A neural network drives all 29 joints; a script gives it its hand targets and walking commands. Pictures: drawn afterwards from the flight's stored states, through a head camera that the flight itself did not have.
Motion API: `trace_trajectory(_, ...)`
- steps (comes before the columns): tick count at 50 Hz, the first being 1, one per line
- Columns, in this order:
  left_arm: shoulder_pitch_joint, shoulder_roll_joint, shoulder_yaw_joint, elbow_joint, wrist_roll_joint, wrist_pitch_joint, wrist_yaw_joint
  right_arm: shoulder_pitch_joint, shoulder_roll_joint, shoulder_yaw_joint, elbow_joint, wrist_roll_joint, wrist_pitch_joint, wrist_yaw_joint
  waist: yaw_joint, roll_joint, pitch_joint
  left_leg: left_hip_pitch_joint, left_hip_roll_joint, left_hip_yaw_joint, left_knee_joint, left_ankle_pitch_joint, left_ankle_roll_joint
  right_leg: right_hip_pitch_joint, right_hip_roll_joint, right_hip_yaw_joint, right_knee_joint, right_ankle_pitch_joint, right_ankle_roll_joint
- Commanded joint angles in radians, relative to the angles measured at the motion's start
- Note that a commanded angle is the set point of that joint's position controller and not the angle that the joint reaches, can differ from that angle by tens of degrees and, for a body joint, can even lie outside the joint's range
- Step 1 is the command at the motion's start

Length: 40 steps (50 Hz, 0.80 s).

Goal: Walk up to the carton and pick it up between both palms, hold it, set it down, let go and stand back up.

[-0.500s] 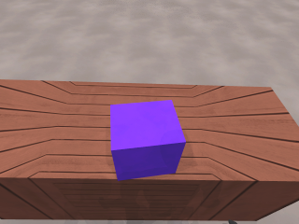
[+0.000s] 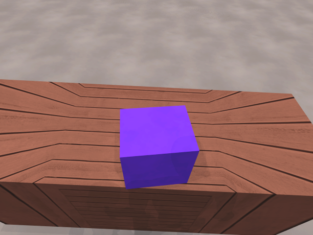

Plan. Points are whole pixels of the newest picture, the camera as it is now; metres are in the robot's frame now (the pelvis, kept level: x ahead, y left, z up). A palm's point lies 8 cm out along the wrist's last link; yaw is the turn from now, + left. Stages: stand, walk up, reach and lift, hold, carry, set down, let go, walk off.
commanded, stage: walk up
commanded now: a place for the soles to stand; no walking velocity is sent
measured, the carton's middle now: (155, 147) +0.40 +0.01 -0.05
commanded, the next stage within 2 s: reach and lift in 0.90 s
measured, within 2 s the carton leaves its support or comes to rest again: neither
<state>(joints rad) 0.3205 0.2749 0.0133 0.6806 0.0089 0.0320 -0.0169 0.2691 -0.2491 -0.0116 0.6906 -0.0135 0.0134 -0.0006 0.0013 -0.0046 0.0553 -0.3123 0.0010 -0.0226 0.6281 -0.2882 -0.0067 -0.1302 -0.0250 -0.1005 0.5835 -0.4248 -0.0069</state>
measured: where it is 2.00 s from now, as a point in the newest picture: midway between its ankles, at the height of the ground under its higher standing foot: outside the picture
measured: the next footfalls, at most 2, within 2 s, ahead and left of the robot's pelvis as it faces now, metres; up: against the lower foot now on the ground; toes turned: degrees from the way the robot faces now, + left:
none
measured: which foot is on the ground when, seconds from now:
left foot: down 0.00-1.00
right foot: down 0.00-1.00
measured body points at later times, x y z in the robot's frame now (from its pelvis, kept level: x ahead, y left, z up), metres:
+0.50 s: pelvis -0.01 +0.02 +0.00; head +0.00 +0.02 +0.45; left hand +0.04 +0.28 -0.12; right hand +0.10 -0.23 -0.12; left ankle +0.03 +0.12 -0.73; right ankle -0.07 -0.11 -0.73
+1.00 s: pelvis -0.03 +0.01 -0.01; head +0.01 +0.03 +0.44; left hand +0.04 +0.30 -0.14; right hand +0.13 -0.23 -0.13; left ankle +0.03 +0.12 -0.73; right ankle -0.07 -0.11 -0.73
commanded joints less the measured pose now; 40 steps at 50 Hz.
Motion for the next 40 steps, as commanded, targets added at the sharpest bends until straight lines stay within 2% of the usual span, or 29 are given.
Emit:
trace_trajectory(1,0.025,0.149,0.049,-0.086,0.000,-0.024,0.008,-0.011,-0.148,-0.044,-0.094,0.000,-0.025,-0.007,0.004,0.002,-0.054,0.089,0.068,-0.064,-0.059,0.336,0.067,-0.071,-0.100,0.071,-0.130,0.250,-0.046)
trace_trajectory(3,0.026,0.150,0.049,-0.083,0.001,-0.023,0.008,-0.004,-0.150,-0.046,-0.092,0.000,-0.025,-0.007,0.000,0.009,-0.048,0.093,0.066,-0.070,-0.066,0.324,0.067,-0.080,-0.101,0.065,-0.128,0.226,-0.046)
trace_trajectory(4,0.035,0.139,0.044,-0.092,0.001,-0.029,0.011,-0.020,-0.154,-0.041,-0.075,0.003,-0.019,-0.004,0.008,0.046,-0.042,0.083,0.055,-0.068,-0.060,0.357,0.068,-0.071,-0.115,0.080,-0.144,0.257,-0.041)
trace_trajectory(8,0.038,0.155,0.045,-0.090,0.000,-0.034,0.015,-0.021,-0.137,-0.036,-0.059,0.004,-0.013,0.002,0.002,-0.002,-0.034,0.087,0.045,-0.073,-0.067,0.343,0.061,-0.075,-0.124,0.069,-0.161,0.246,-0.041)
trace_trajectory(16,0.061,0.145,0.038,-0.082,0.000,-0.031,0.015,-0.015,-0.148,-0.040,-0.031,0.006,-0.016,0.002,0.000,0.004,-0.040,0.094,0.045,-0.112,-0.097,0.326,0.068,-0.066,-0.117,0.037,-0.162,0.166,-0.037)
trace_trajectory(23,0.076,0.139,0.037,-0.067,0.004,-0.029,0.016,-0.005,-0.155,-0.044,-0.013,0.011,-0.017,0.001,-0.001,0.023,-0.009,0.049,0.043,-0.163,-0.141,0.241,0.073,-0.063,-0.107,0.030,-0.168,0.061,-0.035)
trace_trajectory(28,0.100,0.139,0.037,-0.049,0.005,-0.032,0.018,-0.002,-0.150,-0.045,-0.004,0.010,-0.018,-0.002,0.003,0.043,-0.016,0.028,0.038,-0.188,-0.155,0.221,0.076,-0.037,-0.104,0.030,-0.167,0.063,-0.033)
trace_trajectory(40,0.120,0.149,0.038,-0.015,0.005,-0.032,0.024,0.017,-0.143,-0.045,0.019,0.008,-0.016,-0.007,-0.001,0.025,-0.009,0.025,0.020,-0.185,-0.133,0.261,0.069,-0.034,-0.119,0.029,-0.173,0.091,-0.040)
